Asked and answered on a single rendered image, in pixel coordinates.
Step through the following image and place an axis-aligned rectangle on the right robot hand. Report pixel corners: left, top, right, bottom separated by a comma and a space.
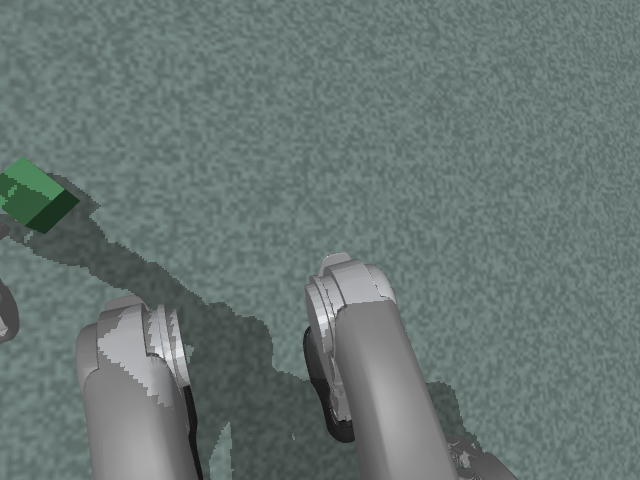
445, 434, 518, 480

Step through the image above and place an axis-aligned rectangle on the right robot foot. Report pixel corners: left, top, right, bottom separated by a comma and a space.
303, 326, 355, 443

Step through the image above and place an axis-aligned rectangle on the left robot arm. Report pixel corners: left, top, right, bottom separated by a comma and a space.
0, 221, 20, 344

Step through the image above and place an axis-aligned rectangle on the left robot foot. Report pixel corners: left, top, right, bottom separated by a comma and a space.
183, 386, 203, 480

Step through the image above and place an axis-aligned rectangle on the cube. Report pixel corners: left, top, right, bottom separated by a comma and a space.
0, 156, 80, 234

